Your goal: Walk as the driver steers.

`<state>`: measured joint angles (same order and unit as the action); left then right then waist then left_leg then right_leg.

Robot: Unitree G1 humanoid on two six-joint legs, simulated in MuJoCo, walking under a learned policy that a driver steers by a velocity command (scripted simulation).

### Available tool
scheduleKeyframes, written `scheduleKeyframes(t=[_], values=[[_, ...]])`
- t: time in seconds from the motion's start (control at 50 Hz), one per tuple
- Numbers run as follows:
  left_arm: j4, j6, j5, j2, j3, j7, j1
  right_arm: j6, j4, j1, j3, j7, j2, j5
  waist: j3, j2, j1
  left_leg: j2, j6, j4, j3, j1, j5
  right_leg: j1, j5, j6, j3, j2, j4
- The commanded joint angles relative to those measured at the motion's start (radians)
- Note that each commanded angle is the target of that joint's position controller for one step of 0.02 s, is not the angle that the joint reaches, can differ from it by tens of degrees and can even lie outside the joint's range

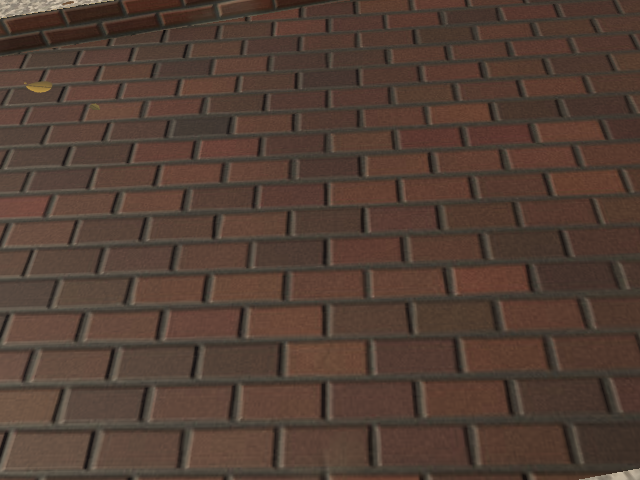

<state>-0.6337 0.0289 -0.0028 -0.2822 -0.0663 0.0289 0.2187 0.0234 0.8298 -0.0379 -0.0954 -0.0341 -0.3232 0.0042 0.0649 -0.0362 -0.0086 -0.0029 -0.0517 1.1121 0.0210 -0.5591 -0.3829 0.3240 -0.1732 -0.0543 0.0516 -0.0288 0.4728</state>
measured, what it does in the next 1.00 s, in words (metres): steps on the spot: left foot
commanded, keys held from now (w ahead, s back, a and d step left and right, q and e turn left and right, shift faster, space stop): no key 1.00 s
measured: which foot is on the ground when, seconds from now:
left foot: up 0.00-0.22, down 0.24-1.00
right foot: down 0.00-1.00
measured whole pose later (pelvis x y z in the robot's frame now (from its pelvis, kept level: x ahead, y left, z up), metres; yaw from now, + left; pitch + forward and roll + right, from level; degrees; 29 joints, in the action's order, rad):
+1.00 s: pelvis +0.03 +0.05 +0.00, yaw -3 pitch -2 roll +0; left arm -0.89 0.02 -0.01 -0.22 -0.05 0.04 0.23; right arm -0.01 1.00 -0.20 0.00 -0.02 -0.24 0.00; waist 0.04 0.00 0.01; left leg 0.01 0.01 0.48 0.01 -0.16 -0.29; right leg 0.22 -0.22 0.01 0.11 -0.04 0.47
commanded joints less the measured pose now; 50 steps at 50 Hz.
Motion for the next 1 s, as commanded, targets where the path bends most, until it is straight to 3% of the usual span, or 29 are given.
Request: scheduleKeyframes(t=[0.02, 0.06, 0.16, 0.2, 0.22, 0.24, 0.26, 0.28, 0.3, 0.32, 0.36, 0.52, 0.74, 1.0], values=[[0.070, -0.018, 0.002, -0.140, -0.033, 0.010, -0.014, -0.006, -0.051, -0.008, -0.005, -0.001, -0.052, 0.004, -0.175, 0.147, 0.010, -0.025, -0.013, -0.113, 0.045, -0.016, 0.044, -0.220, 0.307, -0.173, 0.231, 0.230, -0.117], [0.067, -0.011, -0.002, -0.142, -0.033, 0.009, -0.018, -0.004, -0.052, -0.006, 0.005, 0.006, -0.039, 0.002, -0.167, 0.164, -0.003, -0.030, -0.019, -0.220, 0.038, 0.047, 0.033, -0.199, 0.237, -0.176, 0.240, 0.227, -0.116], [0.051, 0.001, -0.005, -0.136, -0.025, -0.011, -0.037, -0.008, -0.049, -0.030, 0.010, 0.023, -0.054, 0.007, -0.124, 0.181, -0.022, -0.026, -0.007, -0.408, 0.013, 0.190, -0.003, -0.117, 0.118, -0.181, 0.293, 0.221, -0.109], [0.044, 0.002, 0.004, -0.113, -0.014, -0.015, -0.067, -0.016, -0.034, -0.075, 0.016, 0.033, -0.038, 0.002, -0.126, 0.167, 0.010, -0.017, 0.012, -0.573, -0.006, 0.284, 0.103, -0.093, 0.104, -0.149, 0.290, 0.194, -0.077], [0.032, 0.001, 0.007, -0.096, -0.007, -0.016, -0.060, -0.021, -0.025, -0.104, 0.021, 0.039, -0.031, -0.009, -0.127, 0.149, 0.029, -0.022, 0.030, -0.704, -0.005, 0.362, 0.234, -0.066, 0.085, -0.112, 0.278, 0.170, -0.066], [0.020, -0.005, 0.000, -0.076, 0.000, -0.015, -0.032, -0.025, -0.023, -0.125, 0.021, 0.041, -0.058, -0.027, -0.145, 0.107, 0.019, -0.083, 0.055, -0.728, 0.054, 0.438, 0.339, -0.034, 0.024, -0.061, 0.249, 0.129, -0.032], [0.016, -0.014, -0.016, -0.064, 0.001, -0.018, 0.022, -0.027, -0.034, -0.113, 0.011, 0.038, -0.130, -0.036, -0.155, -0.039, -0.040, -0.195, 0.108, -0.708, 0.153, 0.455, 0.493, -0.001, -0.092, -0.010, 0.159, 0.032, 0.054], [0.024, -0.017, -0.019, -0.052, 0.002, -0.018, 0.012, -0.028, -0.018, -0.064, 0.018, 0.039, -0.109, -0.029, -0.129, -0.182, -0.066, -0.223, 0.177, -0.753, 0.209, 0.306, 0.317, -0.069, -0.147, 0.030, 0.074, 0.002, 0.027], [0.014, -0.017, -0.027, -0.081, -0.003, -0.016, -0.019, -0.034, -0.037, -0.013, 0.034, 0.041, -0.056, -0.026, -0.102, -0.146, -0.051, -0.180, 0.158, -0.771, 0.187, 0.272, 0.188, -0.120, -0.083, 0.046, 0.078, 0.021, 0.013], [0.014, -0.013, -0.022, -0.096, -0.010, -0.013, -0.054, -0.039, -0.033, -0.023, 0.035, 0.038, -0.051, -0.026, -0.100, -0.113, -0.026, -0.141, 0.121, -0.766, 0.147, 0.269, 0.130, -0.127, -0.045, 0.040, 0.077, 0.017, 0.020], [0.008, -0.001, -0.019, -0.086, -0.009, -0.010, -0.055, -0.052, -0.023, -0.048, 0.036, 0.034, -0.072, -0.018, -0.077, -0.067, -0.014, -0.114, 0.092, -0.756, 0.114, 0.269, 0.100, -0.122, 0.005, 0.026, 0.096, 0.025, 0.009], [-0.044, -0.019, -0.013, -0.058, -0.007, -0.005, -0.017, -0.041, 0.010, -0.114, 0.056, 0.012, -0.043, -0.012, -0.061, 0.037, 0.016, -0.074, 0.090, -0.710, 0.070, 0.312, 0.117, -0.096, 0.046, 0.032, 0.115, 0.035, -0.030], [-0.116, -0.018, -0.007, -0.061, -0.008, 0.011, 0.026, -0.041, 0.065, -0.130, 0.070, 0.020, -0.032, -0.008, -0.065, 0.038, 0.015, -0.053, 0.086, -0.714, 0.053, 0.321, 0.173, -0.142, 0.116, 0.036, 0.116, 0.043, -0.034], [-0.232, -0.017, -0.002, -0.049, -0.002, 0.019, 0.032, -0.038, 0.143, -0.182, 0.077, 0.010, -0.030, -0.006, -0.045, 0.034, 0.018, -0.039, 0.086, -0.742, 0.045, 0.334, 0.201, -0.165, 0.140, 0.045, 0.094, 0.038, -0.050]])
Next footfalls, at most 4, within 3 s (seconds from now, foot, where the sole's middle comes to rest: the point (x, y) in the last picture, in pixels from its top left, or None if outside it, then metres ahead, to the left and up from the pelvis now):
0.24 left None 0.05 0.16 -0.78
2.58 left None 0.24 0.12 -0.78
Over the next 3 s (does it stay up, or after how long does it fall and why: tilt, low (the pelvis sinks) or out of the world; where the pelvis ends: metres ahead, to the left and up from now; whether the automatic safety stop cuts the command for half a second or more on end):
stays up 0.26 0.03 0.00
